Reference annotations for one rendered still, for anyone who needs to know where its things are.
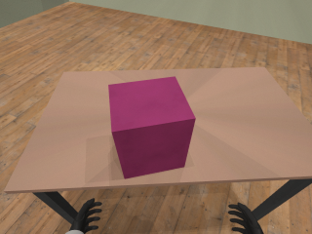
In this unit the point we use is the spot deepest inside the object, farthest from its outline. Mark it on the table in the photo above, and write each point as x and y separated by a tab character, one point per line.
246	129

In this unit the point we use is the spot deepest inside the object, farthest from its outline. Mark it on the right robot hand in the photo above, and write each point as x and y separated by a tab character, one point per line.
247	220

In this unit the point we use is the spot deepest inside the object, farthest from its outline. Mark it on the carton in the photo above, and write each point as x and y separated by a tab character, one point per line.
151	124

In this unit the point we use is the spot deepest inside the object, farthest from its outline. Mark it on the left robot hand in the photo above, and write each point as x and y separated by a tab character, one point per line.
82	219

